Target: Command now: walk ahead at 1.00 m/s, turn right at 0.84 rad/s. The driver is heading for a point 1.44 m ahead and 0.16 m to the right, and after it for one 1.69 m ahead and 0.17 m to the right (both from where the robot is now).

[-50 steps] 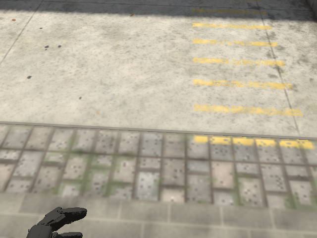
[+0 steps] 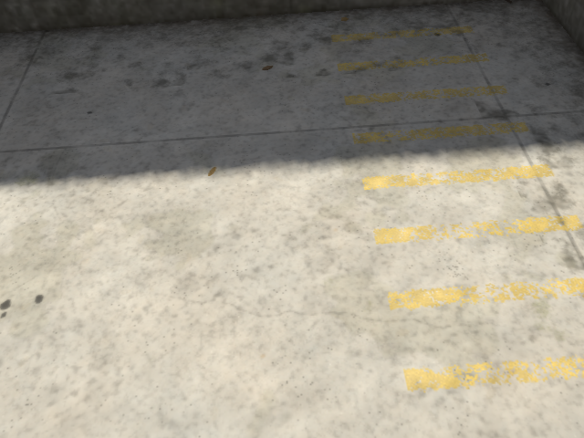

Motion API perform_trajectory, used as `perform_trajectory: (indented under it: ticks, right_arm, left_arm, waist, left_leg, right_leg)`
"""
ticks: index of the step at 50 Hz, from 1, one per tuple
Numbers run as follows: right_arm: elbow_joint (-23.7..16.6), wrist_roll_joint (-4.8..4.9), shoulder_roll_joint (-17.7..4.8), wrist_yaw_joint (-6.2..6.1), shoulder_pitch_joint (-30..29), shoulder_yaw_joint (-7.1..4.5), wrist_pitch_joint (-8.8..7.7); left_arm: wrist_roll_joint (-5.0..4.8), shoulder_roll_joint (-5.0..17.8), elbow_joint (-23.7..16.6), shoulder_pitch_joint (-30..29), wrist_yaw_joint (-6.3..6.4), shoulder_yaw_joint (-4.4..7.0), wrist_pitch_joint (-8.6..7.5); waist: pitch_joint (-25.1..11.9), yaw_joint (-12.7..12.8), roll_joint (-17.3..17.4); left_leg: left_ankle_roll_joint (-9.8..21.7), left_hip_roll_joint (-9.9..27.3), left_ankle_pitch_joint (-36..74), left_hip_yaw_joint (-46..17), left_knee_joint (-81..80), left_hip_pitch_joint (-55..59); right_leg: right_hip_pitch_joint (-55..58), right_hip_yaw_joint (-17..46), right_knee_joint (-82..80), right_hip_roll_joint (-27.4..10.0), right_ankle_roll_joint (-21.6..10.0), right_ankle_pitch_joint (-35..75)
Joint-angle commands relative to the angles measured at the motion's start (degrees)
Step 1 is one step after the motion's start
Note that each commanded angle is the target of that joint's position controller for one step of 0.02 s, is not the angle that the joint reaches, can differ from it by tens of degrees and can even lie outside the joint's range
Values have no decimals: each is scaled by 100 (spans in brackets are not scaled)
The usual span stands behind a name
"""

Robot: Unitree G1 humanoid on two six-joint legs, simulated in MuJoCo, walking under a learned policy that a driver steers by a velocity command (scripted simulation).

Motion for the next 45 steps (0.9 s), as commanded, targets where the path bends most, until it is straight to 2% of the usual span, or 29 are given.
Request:
perform_trajectory:
  ticks: [1, 2, 4, 5, 7, 8, 9, 10, 11, 12, 13, 15, 16, 19, 21, 24, 27, 29, 30, 31, 32, 33, 34, 35, 36, 37, 39, 41, 45]
  right_arm:
    - [-670, 28, -661, -70, -1037, -35, -153]
    - [-655, 42, -805, -80, -963, -59, -119]
    - [-677, 53, -1150, -104, -894, -121, -13]
    - [-708, 100, -1320, -118, -893, -164, 76]
    - [-879, 189, -1525, -104, -1217, -226, 210]
    - [-912, 236, -1301, -69, -1465, -163, 161]
    - [-1138, 88, -34, 6, -1340, 183, -70]
    - [-1630, 268, 191, 72, -568, 362, -360]
    - [-1710, 339, -580, 103, -1481, 253, -517]
    - [-1869, 438, -592, 83, -1888, 219, -532]
    - [-1712, 305, -469, 19, -1760, 251, -462]
    - [-1507, 147, -458, 15, -1339, 205, -245]
    - [-1465, 126, -444, -2, -1297, 191, -161]
    - [-1736, 16, -116, -50, -2132, 332, -53]
    - [-1880, -24, 71, 4, -2699, 408, -86]
    - [-2014, 113, 25, 89, -3185, 380, -162]
    - [-2156, 217, -220, 174, -3409, 264, -226]
    - [-2097, 244, -433, 207, -2979, 149, -262]
    - [-1988, 294, -622, 175, -2420, 43, -246]
    - [-1797, 387, -849, 112, -1437, -72, -181]
    - [-1443, 358, -967, 47, 88, -102, -76]
    - [-1201, 131, -1408, 81, 707, -178, -65]
    - [-990, 185, -1059, 189, 1003, -111, -98]
    - [-1052, 162, -592, 148, 492, -14, -64]
    - [-1116, 117, -512, 149, 200, 6, -33]
    - [-1111, 64, -527, 193, 19, 15, -43]
    - [-1109, 57, -283, 205, -284, 103, -46]
    - [-1057, 209, -253, 156, -281, 121, -29]
    - [-1034, 279, -514, -52, -147, 33, -1]
  left_arm:
    - [31, -27, -328, -180, -182, -94, -60]
    - [18, 4, -403, -365, -252, -93, -93]
    - [-25, 237, -499, -367, -334, 0, -126]
    - [-83, 425, -483, -74, -329, 86, -91]
    - [-127, 1041, -154, 1692, -268, 399, 59]
    - [-132, 1412, 195, 2897, -147, 617, 133]
    - [-106, 1659, 322, 2568, -107, 618, 175]
    - [158, 1409, -128, 1925, -161, 379, -69]
    - [148, 832, -298, 1930, -186, 315, -194]
    - [184, 729, -198, 1870, -226, 281, -329]
    - [169, 584, -222, 1516, -250, 227, -422]
    - [233, 538, -376, 869, -146, 182, -465]
    - [185, 431, -327, 827, -95, 136, -457]
    - [138, 254, -121, 1188, 105, 57, -455]
    - [99, 233, -17, 1334, 175, 42, -425]
    - [45, 400, 182, 1666, 119, 80, -450]
    - [9, 367, 476, 1931, 128, 83, -388]
    - [92, 489, 559, 1860, 174, 122, -294]
    - [198, 623, 549, 1757, 170, 157, -249]
    - [328, 827, 496, 1412, 144, 192, -209]
    - [404, 740, 323, 934, 144, 150, -200]
    - [258, -183, 242, 1953, 89, -75, -322]
    - [82, -109, 294, 2022, 34, -180, -452]
    - [-101, 239, 91, 1242, 6, -116, -554]
    - [-27, 314, -111, 457, -4, -163, -656]
    - [133, 223, -254, 9, 2, -169, -747]
    - [226, 100, -252, 175, -13, -157, -750]
    - [266, 84, -276, 212, 14, -166, -710]
    - [298, -45, -706, -1019, -30, -276, -773]
  waist:
    - [857, 414, 5]
    - [903, 378, -25]
    - [610, 510, 255]
    - [354, 736, 523]
    - [-533, 1726, 947]
    - [-916, 2305, 603]
    - [-241, 1541, -1869]
    - [-1690, 623, -2233]
    - [-1405, 1117, -872]
    - [-583, 876, 33]
    - [-385, 557, 853]
    - [-74, 162, 742]
    - [52, 113, 662]
    - [474, 515, 454]
    - [528, 820, 248]
    - [537, 1201, 43]
    - [607, 1245, -148]
    - [349, 908, -356]
    - [-87, 570, -532]
    - [-715, -81, -719]
    - [-1447, -860, -662]
    - [-2480, -249, 1604]
    - [-2684, -306, 2645]
    - [-1537, -332, 1891]
    - [-860, -327, 732]
    - [-407, -130, 90]
    - [-206, 380, 286]
    - [82, 563, 424]
    - [628, 277, 466]
  left_leg:
    - [631, 1380, 2063, -35, -1147, -1200]
    - [567, 1425, 2527, 96, -1093, -903]
    - [443, 1487, 5227, 254, -497, -254]
    - [427, 1552, 6800, 279, 82, 100]
    - [521, 1681, 8367, 134, 2429, -329]
    - [351, 1306, 6945, 47, 4480, -1474]
    - [74, -192, -722, -292, 7365, -3542]
    - [176, -511, -1376, -1956, 8252, -5145]
    - [498, -108, -656, -2363, 7635, -5206]
    - [571, 24, -316, -2245, 6973, -5255]
    - [542, 354, -38, -2284, 6404, -4810]
    - [323, 659, 255, -2326, 5743, -4025]
    - [209, 775, 296, -2217, 5338, -3912]
    - [-126, 927, 1300, -1823, 3999, -4062]
    - [-207, 782, 2610, -1591, 2826, -3732]
    - [-180, 502, 3396, -1352, 1696, -3221]
    - [59, 463, 3055, -1470, 1041, -3781]
    - [260, 278, 2448, -1326, 977, -3584]
    - [395, 94, 2046, -1178, 1156, -3057]
    - [574, -36, 1830, -949, 1333, -2080]
    - [779, 408, 1484, -1331, 1878, -49]
    - [1860, 1683, -862, -4359, 1445, 2235]
    - [1946, 1904, -2446, -6674, -85, 2670]
    - [1737, 1864, -2508, -6251, -253, 2128]
    - [1619, 1654, -1452, -5485, -241, 1111]
    - [1625, 1402, -602, -5030, -312, 202]
    - [1690, 972, 103, -4371, -521, -654]
    - [1812, 897, 337, -4156, -690, -1188]
    - [1602, 548, 805, -3476, -942, -2585]
  right_leg:
    - [704, -207, -1042, -28, -164, 1033]
    - [785, -387, -1423, 66, -247, 1082]
    - [1385, -951, -1784, 531, -423, 818]
    - [1728, -1173, -1712, 808, -505, 360]
    - [3853, -1185, -1501, 1207, -825, -649]
    - [5683, -651, -2061, 1195, -1072, -453]
    - [6243, 880, -2532, 693, -1588, 70]
    - [7178, 4757, -4102, -466, -2765, -2928]
    - [6731, 5200, -4992, -556, -2254, -3934]
    - [5829, 5018, -5181, -505, -2004, -3888]
    - [5038, 4495, -5037, -412, -1811, -3408]
    - [3675, 3456, -4914, 47, -1711, -2560]
    - [3373, 2978, -4987, 171, -1657, -2215]
    - [2851, 1916, -5165, 466, -1533, -1072]
    - [2714, 1346, -5107, 718, -1308, -711]
    - [2953, 1273, -5263, 535, -1178, -869]
    - [4376, 1413, -4992, 131, -1057, -146]
    - [5185, 1359, -4527, -77, -894, 1788]
    - [5470, 1290, -3922, -80, -809, 3228]
    - [5474, 1016, -2919, 14, -694, 4552]
    - [4167, 842, -1139, 171, -538, 4179]
    - [1844, 680, 1529, 1155, -77, 237]
    - [804, 883, 2070, 1400, -85, -2454]
    - [97, 880, 2181, 990, -233, -2213]
    - [202, 745, 1797, 824, -296, -1887]
    - [419, 693, 1304, 743, -301, -1776]
    - [958, 735, 478, 523, -188, -1593]
    - [1020, 635, -205, 447, 52, -1686]
    - [1815, 332, -2238, 671, 443, 112]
